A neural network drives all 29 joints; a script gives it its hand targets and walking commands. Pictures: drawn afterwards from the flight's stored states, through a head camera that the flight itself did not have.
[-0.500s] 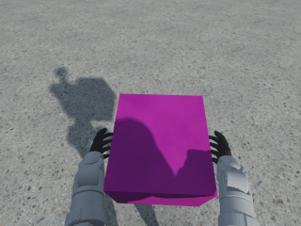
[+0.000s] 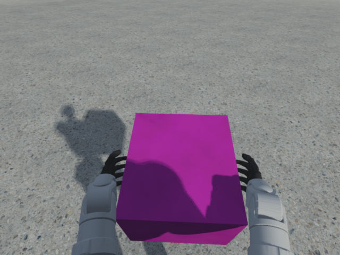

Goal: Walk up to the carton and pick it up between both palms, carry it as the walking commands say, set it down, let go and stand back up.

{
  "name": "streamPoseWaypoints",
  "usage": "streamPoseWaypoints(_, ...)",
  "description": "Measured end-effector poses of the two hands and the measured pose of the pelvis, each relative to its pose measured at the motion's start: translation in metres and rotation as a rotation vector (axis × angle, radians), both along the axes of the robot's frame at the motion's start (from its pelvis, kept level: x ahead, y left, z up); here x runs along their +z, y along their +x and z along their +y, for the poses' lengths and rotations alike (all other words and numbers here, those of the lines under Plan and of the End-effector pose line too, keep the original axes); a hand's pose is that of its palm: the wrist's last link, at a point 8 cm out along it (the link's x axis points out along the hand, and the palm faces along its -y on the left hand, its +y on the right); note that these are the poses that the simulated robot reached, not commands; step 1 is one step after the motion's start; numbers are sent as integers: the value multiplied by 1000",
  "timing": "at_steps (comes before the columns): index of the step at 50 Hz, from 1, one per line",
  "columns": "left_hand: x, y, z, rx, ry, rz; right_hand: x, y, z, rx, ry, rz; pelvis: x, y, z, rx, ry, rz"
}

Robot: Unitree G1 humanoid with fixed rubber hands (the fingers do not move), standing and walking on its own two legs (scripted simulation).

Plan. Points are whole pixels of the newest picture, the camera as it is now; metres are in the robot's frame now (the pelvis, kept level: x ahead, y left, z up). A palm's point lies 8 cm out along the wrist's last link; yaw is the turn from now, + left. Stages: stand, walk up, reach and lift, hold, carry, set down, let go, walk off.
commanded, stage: reach and lift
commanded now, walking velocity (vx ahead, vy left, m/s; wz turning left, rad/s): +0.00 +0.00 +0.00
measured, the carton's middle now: (179, 176) +0.35 -0.01 -0.02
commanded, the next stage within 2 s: hold in 0.88 s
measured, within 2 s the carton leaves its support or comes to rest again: neither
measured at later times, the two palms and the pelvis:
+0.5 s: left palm (107, 182) +0.29 +0.17 +0.04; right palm (252, 186) +0.28 -0.18 +0.04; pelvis +0.00 +0.00 +0.00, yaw +0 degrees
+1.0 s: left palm (108, 185) +0.28 +0.17 +0.04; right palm (254, 190) +0.27 -0.18 +0.04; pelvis +0.00 +0.00 +0.00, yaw +0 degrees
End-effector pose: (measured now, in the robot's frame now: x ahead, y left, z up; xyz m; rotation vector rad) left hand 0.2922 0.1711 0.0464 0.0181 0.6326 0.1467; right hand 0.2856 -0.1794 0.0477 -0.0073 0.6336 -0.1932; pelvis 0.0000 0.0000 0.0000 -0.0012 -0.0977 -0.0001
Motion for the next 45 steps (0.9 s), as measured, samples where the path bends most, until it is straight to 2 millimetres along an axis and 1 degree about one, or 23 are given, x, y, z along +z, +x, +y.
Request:
streamPoseWaypoints(11, -5, -6, 3, 13, 1, 20, -5, -1, 3, 15, -3, 20, 0, 2, -1, -1, 0, -2)
streamPoseWaypoints(23, -4, -6, 2, 14, 6, 14, -5, -1, 2, 15, -1, 13, 0, 5, -1, 1, -2, 5)
streamPoseWaypoints(45, -5, -14, -1, 5, 9, 15, -7, -12, -1, 1, 5, 13, 0, 2, 0, -2, 0, 0)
